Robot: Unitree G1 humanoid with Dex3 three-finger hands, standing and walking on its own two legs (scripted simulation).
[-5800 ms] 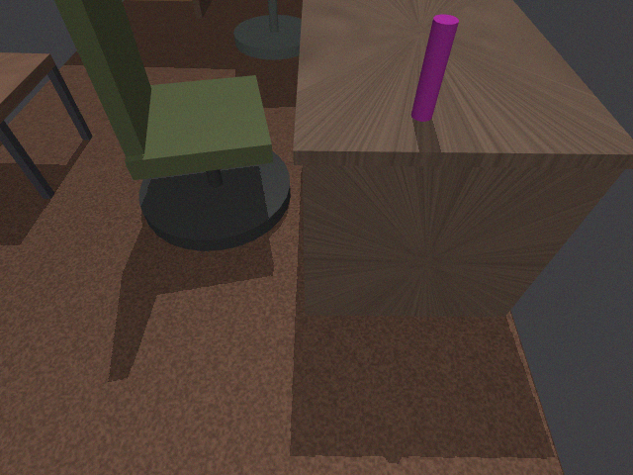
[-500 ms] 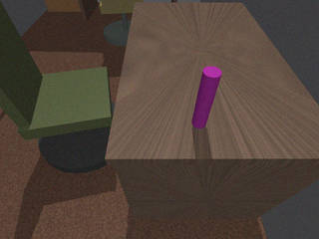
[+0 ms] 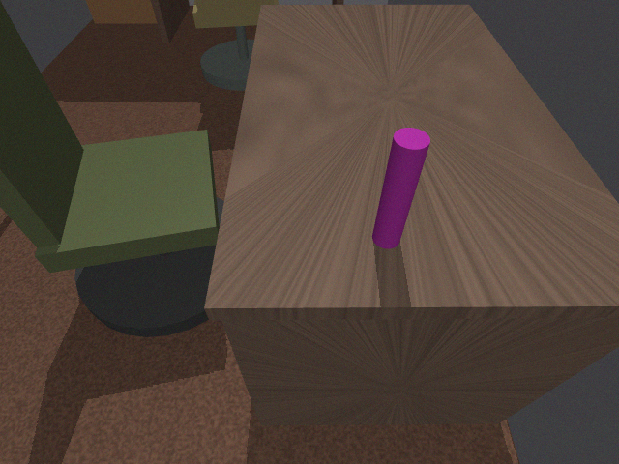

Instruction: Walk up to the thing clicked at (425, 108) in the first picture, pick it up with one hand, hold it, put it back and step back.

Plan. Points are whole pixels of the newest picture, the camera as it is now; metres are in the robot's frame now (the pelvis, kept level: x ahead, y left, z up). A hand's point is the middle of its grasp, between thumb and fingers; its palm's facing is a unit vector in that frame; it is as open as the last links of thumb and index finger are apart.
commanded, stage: stand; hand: right
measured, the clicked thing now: (397, 195) +0.48 -0.13 +0.06
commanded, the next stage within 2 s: rise first in 0.18 s
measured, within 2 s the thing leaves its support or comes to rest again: neither
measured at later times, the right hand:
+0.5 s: hand (487, 448) +0.16 -0.24 -0.13, palm faces +0.17 +0.94 -0.30, open 10.5 cm
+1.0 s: hand (523, 399) +0.19 -0.25 -0.01, palm faces +0.28 +0.89 -0.35, open 17.3 cm
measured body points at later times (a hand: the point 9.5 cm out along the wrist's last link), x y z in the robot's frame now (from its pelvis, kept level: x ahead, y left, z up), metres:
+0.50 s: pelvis -0.01 +0.00 -0.01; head +0.03 +0.00 +0.44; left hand +0.15 +0.28 -0.12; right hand +0.15 -0.29 -0.11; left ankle -0.02 +0.13 -0.75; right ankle +0.00 -0.12 -0.75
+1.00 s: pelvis +0.01 +0.01 -0.01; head +0.01 +0.03 +0.44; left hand +0.18 +0.26 -0.09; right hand +0.18 -0.29 +0.02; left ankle -0.02 +0.13 -0.75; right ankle +0.00 -0.12 -0.75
